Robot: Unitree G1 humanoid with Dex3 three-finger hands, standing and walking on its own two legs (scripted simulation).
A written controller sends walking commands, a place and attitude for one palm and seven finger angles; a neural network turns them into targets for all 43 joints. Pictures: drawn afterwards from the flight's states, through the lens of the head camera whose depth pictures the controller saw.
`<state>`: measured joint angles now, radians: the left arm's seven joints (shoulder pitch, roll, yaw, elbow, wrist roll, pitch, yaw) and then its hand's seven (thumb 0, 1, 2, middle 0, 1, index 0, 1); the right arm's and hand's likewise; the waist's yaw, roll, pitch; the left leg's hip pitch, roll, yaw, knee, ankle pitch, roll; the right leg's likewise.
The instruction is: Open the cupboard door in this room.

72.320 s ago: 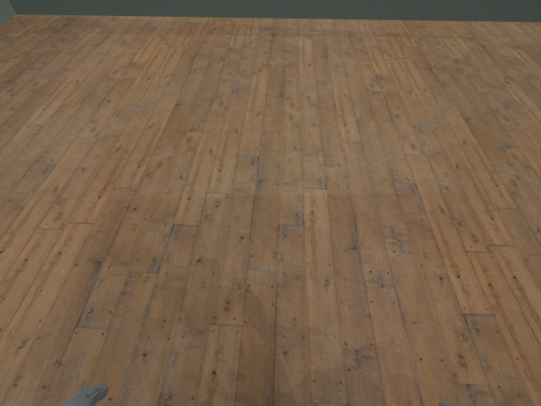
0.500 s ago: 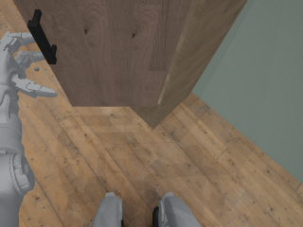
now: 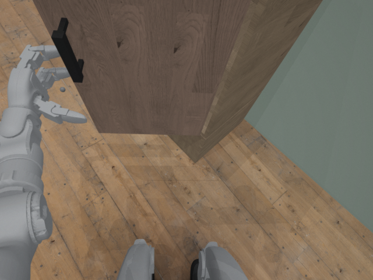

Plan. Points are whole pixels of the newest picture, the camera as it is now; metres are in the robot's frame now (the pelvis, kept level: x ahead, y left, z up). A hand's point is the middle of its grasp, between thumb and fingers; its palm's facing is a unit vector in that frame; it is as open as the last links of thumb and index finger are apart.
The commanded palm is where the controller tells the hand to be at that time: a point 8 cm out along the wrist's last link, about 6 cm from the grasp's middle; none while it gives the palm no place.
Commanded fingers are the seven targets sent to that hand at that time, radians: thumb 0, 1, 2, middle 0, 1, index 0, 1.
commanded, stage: move the hooked fingers beside the handle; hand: left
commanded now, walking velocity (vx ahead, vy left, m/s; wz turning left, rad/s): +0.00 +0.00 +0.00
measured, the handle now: (71, 52) +0.57 +0.24 +0.07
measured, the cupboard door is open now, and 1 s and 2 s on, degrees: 48 48 48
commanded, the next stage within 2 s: none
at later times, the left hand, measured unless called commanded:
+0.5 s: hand (59, 87) +0.48 +0.25 +0.06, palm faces +0.01 -1.00 +0.00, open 14.3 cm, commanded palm +0.48 +0.27 +0.06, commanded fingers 0.00 -0.50 0.30 -0.30 -1.20 -0.30 -1.20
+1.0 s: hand (52, 85) +0.49 +0.27 +0.06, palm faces +0.01 -1.00 -0.01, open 14.0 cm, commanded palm +0.48 +0.30 +0.06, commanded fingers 0.00 -0.50 0.30 -0.30 -1.20 -0.30 -1.20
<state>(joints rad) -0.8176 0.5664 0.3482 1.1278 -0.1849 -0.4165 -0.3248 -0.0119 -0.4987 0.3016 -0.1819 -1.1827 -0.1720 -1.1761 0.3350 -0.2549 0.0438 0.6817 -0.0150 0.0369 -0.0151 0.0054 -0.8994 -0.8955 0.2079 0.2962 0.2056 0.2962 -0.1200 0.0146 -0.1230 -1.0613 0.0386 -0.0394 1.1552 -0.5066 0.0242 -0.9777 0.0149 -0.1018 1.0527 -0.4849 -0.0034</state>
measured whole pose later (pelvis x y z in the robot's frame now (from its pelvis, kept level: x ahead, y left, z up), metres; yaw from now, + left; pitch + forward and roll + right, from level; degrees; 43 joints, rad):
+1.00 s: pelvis -0.01 +0.00 -0.01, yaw -3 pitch +25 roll -5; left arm -0.85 0.71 0.52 1.19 -0.14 -0.38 -0.47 -0.01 -0.50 0.30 -0.30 -1.20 -0.29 -1.20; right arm 0.35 -0.28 0.07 0.62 0.00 0.05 -0.03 0.01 -0.90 -0.90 0.21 0.30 0.21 0.30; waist -0.17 0.02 -0.11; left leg -1.12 0.06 -0.01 1.21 -0.52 0.03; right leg -1.06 0.04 -0.07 1.10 -0.48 0.00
